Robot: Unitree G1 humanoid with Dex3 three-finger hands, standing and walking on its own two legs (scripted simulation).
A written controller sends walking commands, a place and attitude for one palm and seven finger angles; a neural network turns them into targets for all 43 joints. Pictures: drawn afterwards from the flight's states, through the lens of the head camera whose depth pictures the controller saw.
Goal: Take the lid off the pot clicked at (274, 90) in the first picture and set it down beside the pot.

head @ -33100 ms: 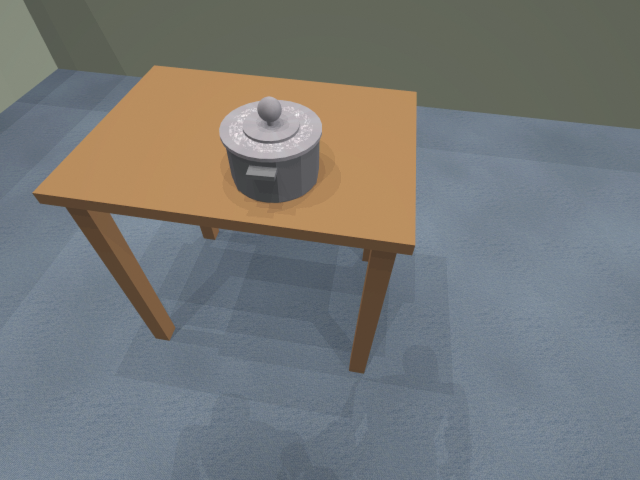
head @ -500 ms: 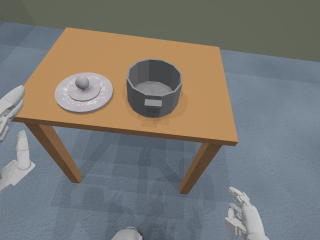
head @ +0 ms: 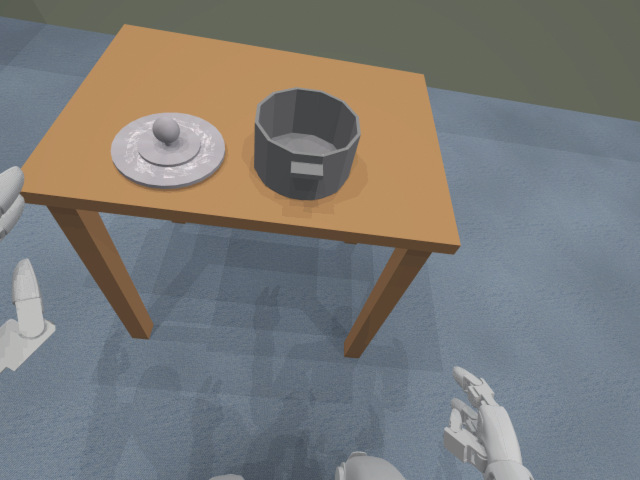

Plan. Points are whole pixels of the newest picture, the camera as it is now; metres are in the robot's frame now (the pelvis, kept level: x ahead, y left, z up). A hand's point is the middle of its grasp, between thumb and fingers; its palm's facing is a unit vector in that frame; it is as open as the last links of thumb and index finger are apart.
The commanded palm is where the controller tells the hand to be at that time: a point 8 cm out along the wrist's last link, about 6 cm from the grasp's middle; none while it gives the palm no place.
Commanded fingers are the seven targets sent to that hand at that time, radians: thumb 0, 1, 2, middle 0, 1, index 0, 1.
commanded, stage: stop stepping back and stand still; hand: left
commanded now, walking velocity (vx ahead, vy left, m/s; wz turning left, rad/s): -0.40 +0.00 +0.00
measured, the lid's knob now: (166, 130) +0.65 +0.30 -0.01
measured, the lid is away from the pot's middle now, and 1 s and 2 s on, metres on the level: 0.25 0.25 0.25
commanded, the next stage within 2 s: let the arm hang, fingers relaxed in 1.10 s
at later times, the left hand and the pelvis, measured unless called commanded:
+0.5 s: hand out of the picture +0.10 +0.26 +0.17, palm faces +0.42 -0.83 -0.37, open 7.4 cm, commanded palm +0.04 +0.28 +0.19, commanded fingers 0.00 0.90 0.90 -0.20 -0.30 -0.20 -0.30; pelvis -0.08 +0.00 -0.01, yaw +1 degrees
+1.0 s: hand out of the picture +0.13 +0.29 +0.04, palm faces +0.25 -0.87 -0.42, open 7.4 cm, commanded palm none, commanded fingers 0.00 0.90 0.90 -0.20 -0.30 -0.20 -0.30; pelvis -0.09 +0.03 +0.00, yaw +3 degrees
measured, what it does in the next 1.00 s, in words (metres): steps on the spot: right foot, then left foot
